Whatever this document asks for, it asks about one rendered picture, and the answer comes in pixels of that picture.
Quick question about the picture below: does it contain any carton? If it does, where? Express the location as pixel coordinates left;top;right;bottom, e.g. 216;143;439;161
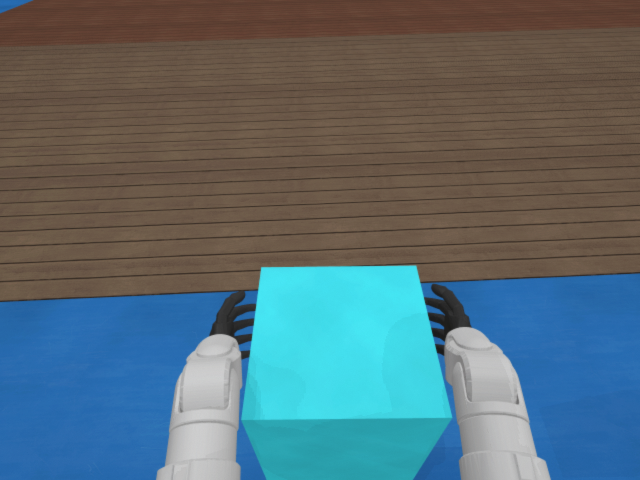
241;266;452;480

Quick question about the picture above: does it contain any right robot forearm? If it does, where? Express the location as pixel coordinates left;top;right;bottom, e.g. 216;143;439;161
444;327;551;480

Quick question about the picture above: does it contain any right robot hand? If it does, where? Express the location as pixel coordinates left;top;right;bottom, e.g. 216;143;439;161
424;284;472;356

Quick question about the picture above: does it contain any left robot hand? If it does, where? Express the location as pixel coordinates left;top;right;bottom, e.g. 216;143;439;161
209;291;256;360

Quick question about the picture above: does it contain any left robot forearm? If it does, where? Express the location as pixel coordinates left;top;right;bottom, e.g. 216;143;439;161
156;334;242;480

